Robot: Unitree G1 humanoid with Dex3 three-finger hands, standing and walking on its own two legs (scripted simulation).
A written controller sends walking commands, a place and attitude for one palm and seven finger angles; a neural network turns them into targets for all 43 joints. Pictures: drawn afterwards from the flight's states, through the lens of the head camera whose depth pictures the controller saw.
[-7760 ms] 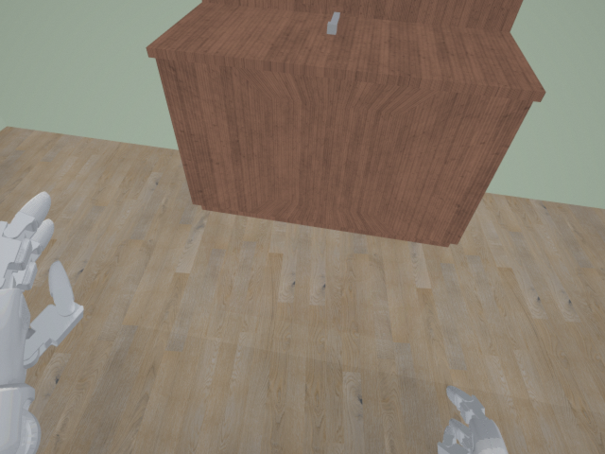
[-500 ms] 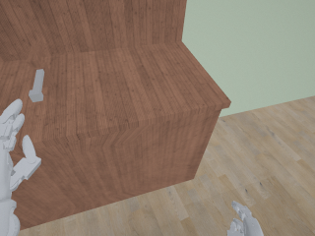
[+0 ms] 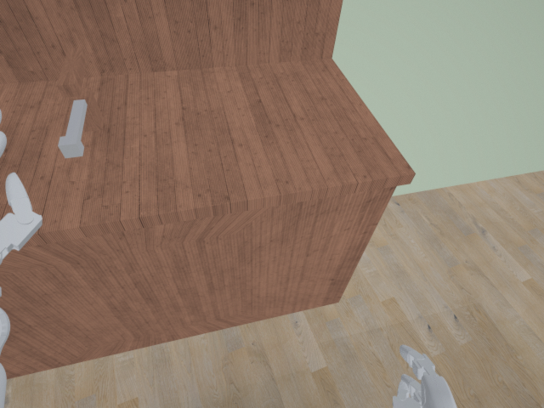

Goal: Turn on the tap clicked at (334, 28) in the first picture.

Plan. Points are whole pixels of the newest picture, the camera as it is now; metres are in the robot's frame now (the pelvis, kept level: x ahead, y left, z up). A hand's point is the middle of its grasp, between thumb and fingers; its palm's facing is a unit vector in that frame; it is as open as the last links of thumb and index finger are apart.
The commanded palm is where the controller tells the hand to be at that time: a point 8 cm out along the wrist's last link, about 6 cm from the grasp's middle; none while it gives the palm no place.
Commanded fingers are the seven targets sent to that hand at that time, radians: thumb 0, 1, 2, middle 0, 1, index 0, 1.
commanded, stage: look again from close up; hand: left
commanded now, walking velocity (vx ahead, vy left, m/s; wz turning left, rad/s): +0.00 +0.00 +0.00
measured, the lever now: (71, 146) +0.46 +0.41 +0.08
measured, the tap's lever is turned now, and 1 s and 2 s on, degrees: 0 0 0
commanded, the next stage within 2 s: shuffle to correct the standing spot in 0.14 s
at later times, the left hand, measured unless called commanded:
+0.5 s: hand (52, 227) +0.25 +0.29 +0.16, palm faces +0.41 -0.86 -0.30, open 7.4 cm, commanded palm +0.20 +0.32 +0.18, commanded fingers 0.00 0.90 0.90 -0.20 -0.30 -0.20 -0.30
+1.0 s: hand (42, 182) +0.31 +0.33 +0.17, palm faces +0.41 -0.84 -0.34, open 7.4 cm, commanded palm +0.24 +0.36 +0.18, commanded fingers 0.00 0.90 0.90 -0.20 -0.30 -0.20 -0.30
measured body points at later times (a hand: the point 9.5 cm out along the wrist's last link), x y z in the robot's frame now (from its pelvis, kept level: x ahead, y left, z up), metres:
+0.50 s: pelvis +0.03 +0.04 +0.00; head +0.03 +0.06 +0.45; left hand +0.22 +0.33 +0.18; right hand +0.21 -0.18 -0.06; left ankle +0.01 +0.11 -0.74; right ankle +0.04 -0.09 -0.74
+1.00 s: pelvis +0.08 +0.08 -0.01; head +0.10 +0.11 +0.44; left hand +0.28 +0.37 +0.19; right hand +0.24 -0.15 -0.09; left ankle +0.03 +0.12 -0.74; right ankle +0.07 -0.04 -0.66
